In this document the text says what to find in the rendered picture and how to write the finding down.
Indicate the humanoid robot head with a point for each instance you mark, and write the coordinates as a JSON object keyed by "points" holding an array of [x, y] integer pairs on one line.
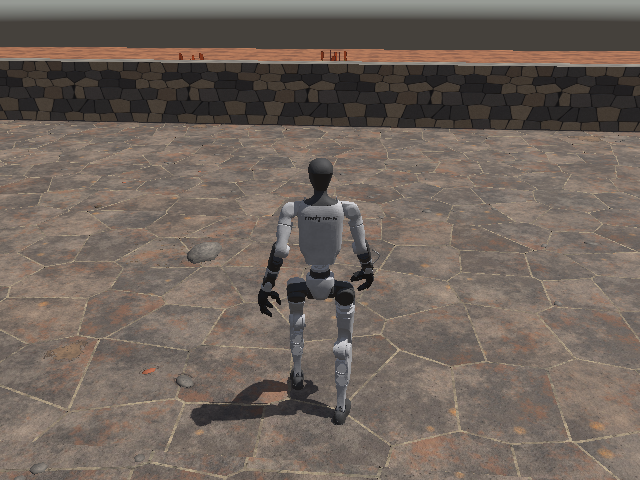
{"points": [[320, 173]]}

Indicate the left robot forearm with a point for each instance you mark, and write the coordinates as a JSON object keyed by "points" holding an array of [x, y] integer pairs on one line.
{"points": [[272, 271]]}

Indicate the robot left upper arm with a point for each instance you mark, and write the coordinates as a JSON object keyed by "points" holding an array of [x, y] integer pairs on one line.
{"points": [[288, 211]]}

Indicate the right robot forearm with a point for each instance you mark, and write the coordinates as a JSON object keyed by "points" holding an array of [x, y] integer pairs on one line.
{"points": [[366, 260]]}

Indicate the robot right upper arm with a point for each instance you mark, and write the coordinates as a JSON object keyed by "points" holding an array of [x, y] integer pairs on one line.
{"points": [[352, 212]]}

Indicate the left robot hand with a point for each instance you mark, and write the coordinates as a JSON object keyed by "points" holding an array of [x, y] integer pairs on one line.
{"points": [[263, 301]]}

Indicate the right robot hand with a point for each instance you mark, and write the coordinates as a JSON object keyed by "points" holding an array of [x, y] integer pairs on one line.
{"points": [[359, 275]]}

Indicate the robot left shin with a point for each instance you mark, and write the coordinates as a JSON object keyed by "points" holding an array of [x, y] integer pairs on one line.
{"points": [[296, 346]]}

